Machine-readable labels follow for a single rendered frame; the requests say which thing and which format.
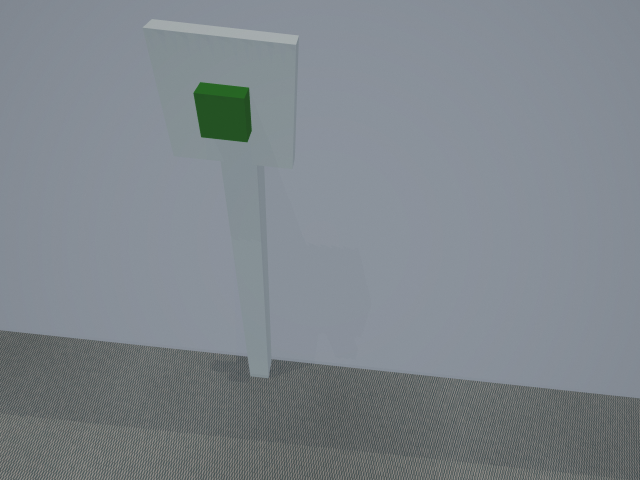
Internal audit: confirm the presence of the button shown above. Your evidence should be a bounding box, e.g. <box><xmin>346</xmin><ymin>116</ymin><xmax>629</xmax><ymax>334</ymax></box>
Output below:
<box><xmin>194</xmin><ymin>82</ymin><xmax>252</xmax><ymax>142</ymax></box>

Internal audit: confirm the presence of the panel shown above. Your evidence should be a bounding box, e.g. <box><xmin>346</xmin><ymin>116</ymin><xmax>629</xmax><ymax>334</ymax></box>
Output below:
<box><xmin>143</xmin><ymin>19</ymin><xmax>299</xmax><ymax>378</ymax></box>

